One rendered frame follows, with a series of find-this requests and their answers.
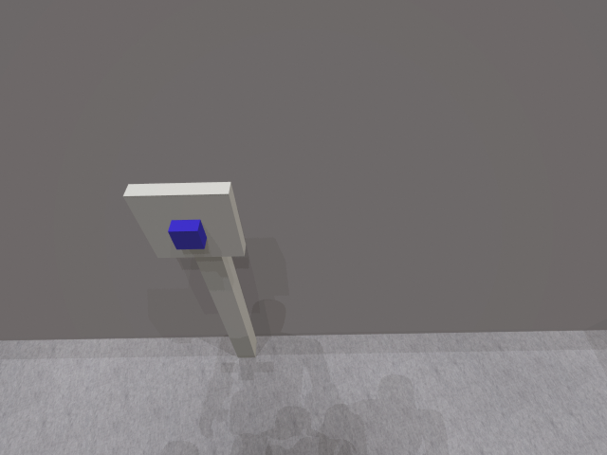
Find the panel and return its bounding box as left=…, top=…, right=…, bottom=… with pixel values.
left=123, top=182, right=257, bottom=358

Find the button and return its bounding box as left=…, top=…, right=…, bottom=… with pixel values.
left=168, top=220, right=207, bottom=249

